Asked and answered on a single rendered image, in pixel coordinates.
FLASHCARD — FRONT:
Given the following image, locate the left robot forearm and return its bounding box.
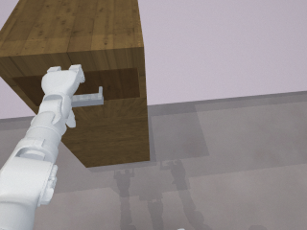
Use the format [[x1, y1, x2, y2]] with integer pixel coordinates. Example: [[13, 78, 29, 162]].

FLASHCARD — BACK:
[[0, 91, 72, 183]]

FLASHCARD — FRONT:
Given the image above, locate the drawer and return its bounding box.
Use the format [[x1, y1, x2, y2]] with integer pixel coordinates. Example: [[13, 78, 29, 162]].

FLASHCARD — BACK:
[[12, 67, 140, 106]]

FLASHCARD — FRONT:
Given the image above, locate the handle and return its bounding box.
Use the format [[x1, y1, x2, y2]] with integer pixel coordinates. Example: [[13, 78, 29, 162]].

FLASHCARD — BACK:
[[71, 86, 104, 107]]

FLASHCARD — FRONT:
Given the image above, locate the cabinet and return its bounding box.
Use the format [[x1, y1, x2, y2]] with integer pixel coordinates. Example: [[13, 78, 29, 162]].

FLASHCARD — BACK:
[[0, 0, 151, 168]]

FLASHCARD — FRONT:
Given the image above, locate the robot left upper arm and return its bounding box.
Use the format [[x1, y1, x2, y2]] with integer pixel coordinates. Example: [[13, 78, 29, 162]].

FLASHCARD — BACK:
[[0, 156, 58, 230]]

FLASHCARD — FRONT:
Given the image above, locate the robot left hand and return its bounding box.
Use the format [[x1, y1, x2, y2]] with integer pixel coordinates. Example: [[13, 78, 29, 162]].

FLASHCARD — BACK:
[[41, 64, 85, 128]]

